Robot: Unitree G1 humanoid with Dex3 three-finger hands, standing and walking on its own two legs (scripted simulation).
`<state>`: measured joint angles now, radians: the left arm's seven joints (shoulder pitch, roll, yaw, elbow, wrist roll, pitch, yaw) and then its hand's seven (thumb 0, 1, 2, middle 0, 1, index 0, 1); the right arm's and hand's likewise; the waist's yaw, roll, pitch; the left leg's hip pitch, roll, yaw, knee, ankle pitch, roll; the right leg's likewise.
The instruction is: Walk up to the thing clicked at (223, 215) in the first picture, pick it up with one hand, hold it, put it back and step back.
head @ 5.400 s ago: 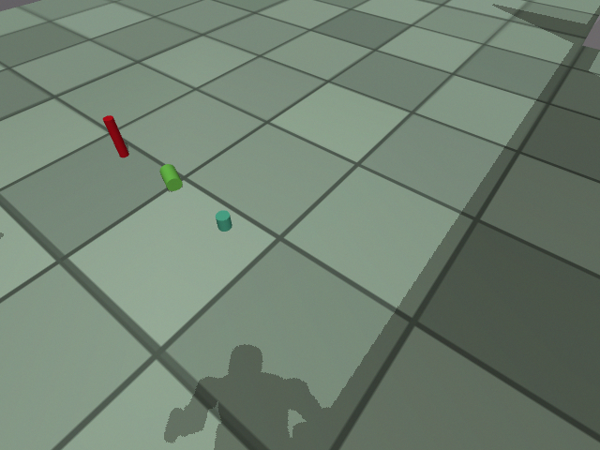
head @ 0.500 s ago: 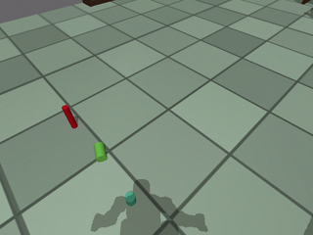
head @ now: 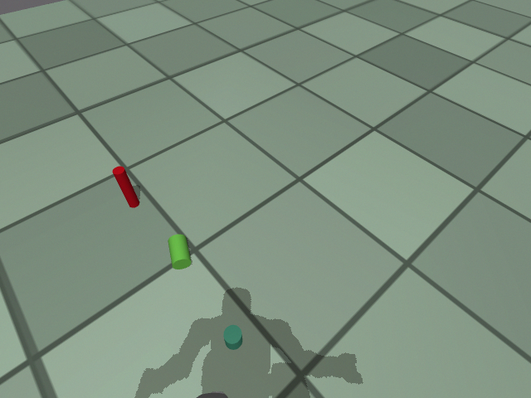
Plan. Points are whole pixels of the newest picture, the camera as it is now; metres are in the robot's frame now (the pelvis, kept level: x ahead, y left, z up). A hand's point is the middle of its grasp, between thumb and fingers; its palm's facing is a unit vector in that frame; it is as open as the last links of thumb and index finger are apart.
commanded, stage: walk up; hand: left
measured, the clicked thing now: (233, 337) +0.42 +0.12 -0.72
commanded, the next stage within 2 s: stand in 1.78 s
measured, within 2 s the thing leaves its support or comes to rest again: neither
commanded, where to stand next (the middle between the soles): +0.04 -0.05 m, yaw +0 degrees
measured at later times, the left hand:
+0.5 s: hand out of the picture +0.08 +0.24 -0.17, palm faces -0.15 -0.92 -0.36, open 7.3 cm
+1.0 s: hand out of the picture -0.02 +0.27 -0.13, palm faces +0.03 -0.89 -0.45, open 7.3 cm
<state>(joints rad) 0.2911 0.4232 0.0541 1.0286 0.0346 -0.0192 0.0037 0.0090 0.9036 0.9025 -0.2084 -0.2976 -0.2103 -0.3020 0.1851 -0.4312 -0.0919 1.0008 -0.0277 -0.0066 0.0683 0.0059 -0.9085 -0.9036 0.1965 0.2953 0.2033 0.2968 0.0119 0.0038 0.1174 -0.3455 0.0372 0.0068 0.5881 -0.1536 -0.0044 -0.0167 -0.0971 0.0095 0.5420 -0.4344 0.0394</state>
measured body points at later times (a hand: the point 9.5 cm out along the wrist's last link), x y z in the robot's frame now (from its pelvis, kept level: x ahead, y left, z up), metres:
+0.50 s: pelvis -0.04 -0.03 -0.02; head +0.05 -0.02 +0.42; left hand +0.09 +0.28 -0.15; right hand +0.06 -0.39 -0.11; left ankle +0.08 +0.12 -0.72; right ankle -0.06 -0.19 -0.71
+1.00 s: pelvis -0.04 -0.02 +0.00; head -0.03 -0.03 +0.45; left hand -0.02 +0.32 -0.10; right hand +0.03 -0.36 -0.12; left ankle +0.02 +0.11 -0.72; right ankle -0.07 -0.19 -0.72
